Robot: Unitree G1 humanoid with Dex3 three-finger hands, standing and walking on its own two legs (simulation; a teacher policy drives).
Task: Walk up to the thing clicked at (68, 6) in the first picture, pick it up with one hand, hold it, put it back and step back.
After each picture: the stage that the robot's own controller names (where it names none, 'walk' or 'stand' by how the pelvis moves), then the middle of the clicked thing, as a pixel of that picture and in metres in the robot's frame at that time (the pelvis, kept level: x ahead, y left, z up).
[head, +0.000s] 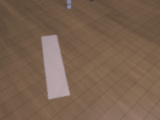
stand; (68, 4) +2.34 +0.11 -0.72
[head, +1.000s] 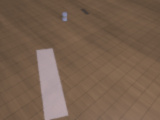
walk; (64, 16) +2.21 +0.15 -0.71
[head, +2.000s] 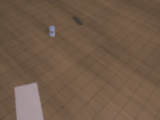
walk; (52, 31) +1.58 +0.22 -0.72
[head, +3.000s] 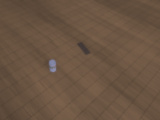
walk; (52, 65) +1.06 +0.22 -0.72
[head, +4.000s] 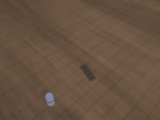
walk; (50, 99) +0.69 +0.23 -0.71
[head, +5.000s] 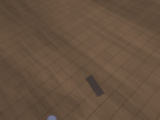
stand; out of the picture +0.43 +0.20 -0.69
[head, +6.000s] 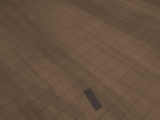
stand; out of the picture +0.40 +0.22 -0.72
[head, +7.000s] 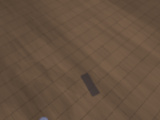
walk; out of the picture +0.34 +0.21 -0.69
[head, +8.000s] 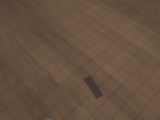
stand; out of the picture +0.37 +0.20 -0.69
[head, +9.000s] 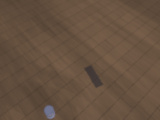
stand; (49, 112) +0.42 +0.20 -0.69
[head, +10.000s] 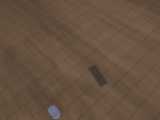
walk; (54, 112) +0.45 +0.25 -0.67
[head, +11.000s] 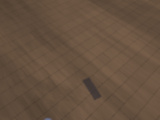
stand; out of the picture +0.40 +0.20 -0.69
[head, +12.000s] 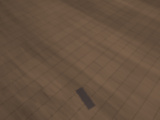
stand; out of the picture +0.35 +0.22 -0.72
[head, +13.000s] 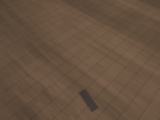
stand; out of the picture +0.35 +0.20 -0.72
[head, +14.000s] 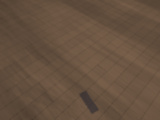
stand; out of the picture +0.34 +0.21 -0.72
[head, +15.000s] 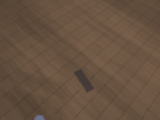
go down; out of the picture +0.36 +0.21 -0.68
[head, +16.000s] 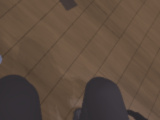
go down; out of the picture +0.40 +0.31 -0.29
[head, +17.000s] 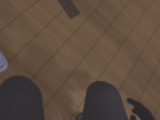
close in; out of the picture +0.40 +0.31 -0.30
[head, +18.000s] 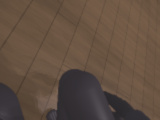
close; out of the picture +0.35 +0.35 -0.22
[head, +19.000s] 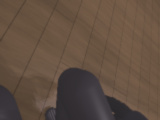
lift; out of the picture +0.34 +0.35 -0.21
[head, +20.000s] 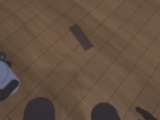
lift; (2, 79) +0.33 +0.24 -0.01
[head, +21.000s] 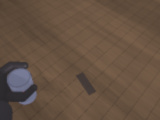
hold; (23, 87) +0.33 +0.19 +0.01
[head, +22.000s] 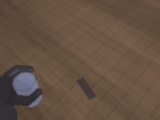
hold; (28, 90) +0.33 +0.17 +0.01
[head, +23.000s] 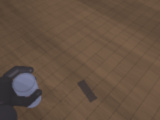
hold; (28, 91) +0.33 +0.17 +0.01
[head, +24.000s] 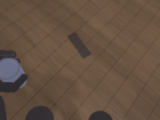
crouch; (12, 74) +0.37 +0.22 -0.06
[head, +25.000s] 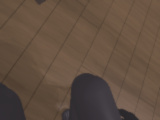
lower; out of the picture +0.38 +0.33 -0.16
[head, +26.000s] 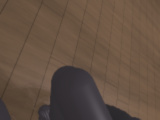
lower; out of the picture +0.38 +0.36 -0.22
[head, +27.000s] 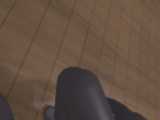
lower; out of the picture +0.36 +0.36 -0.21
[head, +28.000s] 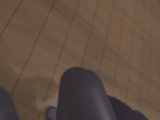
lower; out of the picture +0.34 +0.36 -0.21
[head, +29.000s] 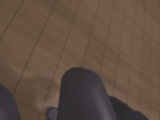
lower; out of the picture +0.33 +0.36 -0.21
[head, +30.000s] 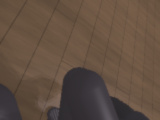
open; out of the picture +0.32 +0.36 -0.21
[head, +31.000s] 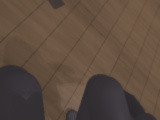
stand; out of the picture +0.36 +0.34 -0.24
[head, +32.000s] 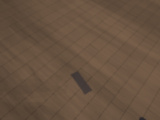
stand; out of the picture +0.35 +0.23 -0.62
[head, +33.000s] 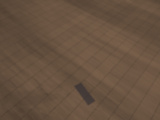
stand; out of the picture +0.35 +0.24 -0.67
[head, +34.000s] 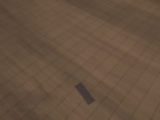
stand; out of the picture +0.35 +0.23 -0.67
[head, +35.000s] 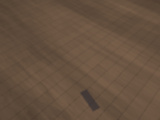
stand; out of the picture +0.37 +0.21 -0.72
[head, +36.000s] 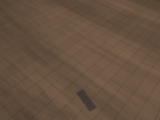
stand; out of the picture +0.35 +0.23 -0.72
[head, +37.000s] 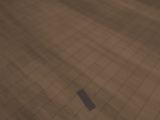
walk; out of the picture +0.33 +0.24 -0.73
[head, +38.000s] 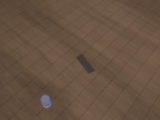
walk; (45, 101) +0.50 +0.21 -0.70
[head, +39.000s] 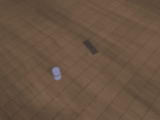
walk; (56, 73) +0.84 +0.24 -0.70
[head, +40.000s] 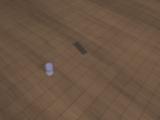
walk; (49, 69) +1.01 +0.21 -0.71
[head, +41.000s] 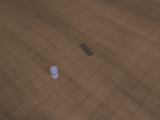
stand; (54, 72) +0.95 +0.23 -0.73
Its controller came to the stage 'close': yes
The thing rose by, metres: 0.72
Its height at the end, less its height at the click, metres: +0.00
